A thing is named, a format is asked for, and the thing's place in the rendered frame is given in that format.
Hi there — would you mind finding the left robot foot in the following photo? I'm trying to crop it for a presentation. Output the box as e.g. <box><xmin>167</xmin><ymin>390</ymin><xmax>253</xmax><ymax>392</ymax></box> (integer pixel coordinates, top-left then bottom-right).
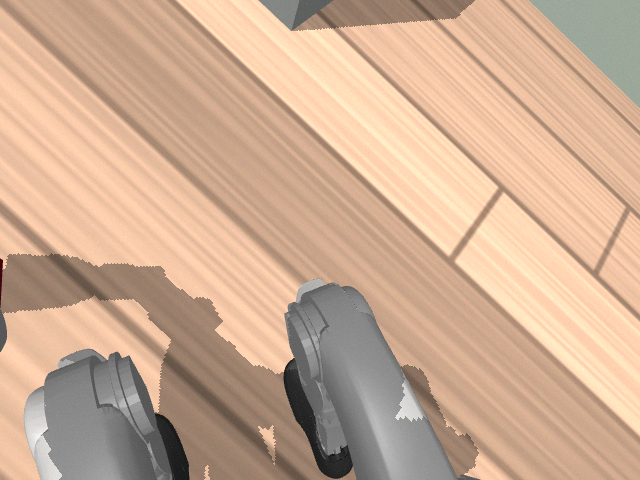
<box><xmin>155</xmin><ymin>413</ymin><xmax>190</xmax><ymax>480</ymax></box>

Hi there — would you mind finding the right robot foot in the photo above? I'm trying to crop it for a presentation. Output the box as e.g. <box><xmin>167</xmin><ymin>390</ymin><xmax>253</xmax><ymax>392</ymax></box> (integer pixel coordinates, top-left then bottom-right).
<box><xmin>284</xmin><ymin>358</ymin><xmax>353</xmax><ymax>479</ymax></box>

